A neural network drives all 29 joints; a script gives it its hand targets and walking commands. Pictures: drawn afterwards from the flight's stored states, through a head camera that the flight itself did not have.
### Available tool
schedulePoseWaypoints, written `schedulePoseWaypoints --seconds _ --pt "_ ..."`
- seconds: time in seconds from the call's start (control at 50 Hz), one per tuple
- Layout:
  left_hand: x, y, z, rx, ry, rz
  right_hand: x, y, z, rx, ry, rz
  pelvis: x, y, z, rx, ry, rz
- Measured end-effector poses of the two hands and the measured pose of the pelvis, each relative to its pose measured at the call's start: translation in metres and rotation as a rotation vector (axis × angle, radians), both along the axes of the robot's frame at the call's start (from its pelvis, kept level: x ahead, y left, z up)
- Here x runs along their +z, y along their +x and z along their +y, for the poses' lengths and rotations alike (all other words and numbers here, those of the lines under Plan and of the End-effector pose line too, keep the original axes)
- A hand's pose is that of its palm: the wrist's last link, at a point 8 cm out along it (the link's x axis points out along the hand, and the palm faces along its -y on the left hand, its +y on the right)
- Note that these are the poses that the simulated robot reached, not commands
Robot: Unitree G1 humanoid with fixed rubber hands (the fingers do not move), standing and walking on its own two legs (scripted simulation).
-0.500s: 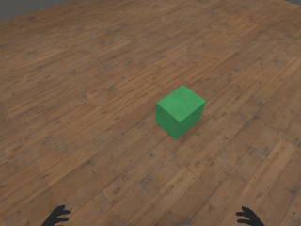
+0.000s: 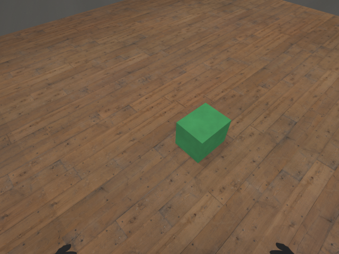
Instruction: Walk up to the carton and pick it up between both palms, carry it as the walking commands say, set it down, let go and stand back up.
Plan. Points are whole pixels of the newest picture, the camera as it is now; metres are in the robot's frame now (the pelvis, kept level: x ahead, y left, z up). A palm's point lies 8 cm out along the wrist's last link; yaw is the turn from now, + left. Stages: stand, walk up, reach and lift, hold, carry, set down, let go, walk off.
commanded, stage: stand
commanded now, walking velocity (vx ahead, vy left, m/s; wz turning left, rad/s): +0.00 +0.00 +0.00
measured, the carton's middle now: (201, 132) +0.97 -0.23 -0.66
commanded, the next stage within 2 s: walk up in 0.90 s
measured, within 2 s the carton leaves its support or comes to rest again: neither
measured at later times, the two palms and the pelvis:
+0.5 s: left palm out of the picture +0.08 +0.30 -0.11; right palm out of the picture +0.08 -0.30 -0.11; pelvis +0.00 +0.00 +0.00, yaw +0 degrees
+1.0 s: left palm out of the picture +0.08 +0.30 -0.11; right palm out of the picture +0.08 -0.30 -0.11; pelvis +0.00 +0.00 +0.00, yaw +0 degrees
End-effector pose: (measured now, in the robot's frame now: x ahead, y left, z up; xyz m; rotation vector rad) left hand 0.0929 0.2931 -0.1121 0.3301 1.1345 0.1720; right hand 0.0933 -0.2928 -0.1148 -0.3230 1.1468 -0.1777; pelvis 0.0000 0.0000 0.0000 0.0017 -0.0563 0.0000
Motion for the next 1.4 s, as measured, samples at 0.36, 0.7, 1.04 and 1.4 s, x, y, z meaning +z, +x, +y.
schedulePoseWaypoints --seconds 0.36,0.7,1.04,1.4 --pt "0.000 -0.009 0.002 0.015 0.004 0.027 0.000 -0.018 -0.004 -0.018 -0.002 0.045 0.003 -0.003 -0.001 0.000 0.000 0.000" --pt "0.000 -0.013 0.005 0.020 0.009 0.041 0.000 -0.015 -0.001 -0.016 0.001 0.043 0.003 -0.002 0.000 -0.001 -0.001 0.005" --pt "0.000 -0.006 0.008 0.017 0.013 0.049 0.001 -0.012 -0.003 -0.027 -0.011 0.055 0.004 0.005 0.002 -0.003 0.000 0.006" --pt "-0.014 0.062 -0.088 -0.120 -0.054 0.057 -0.037 -0.060 -0.055 -0.207 0.076 0.145 -0.016 0.054 -0.068 -0.156 0.018 0.046"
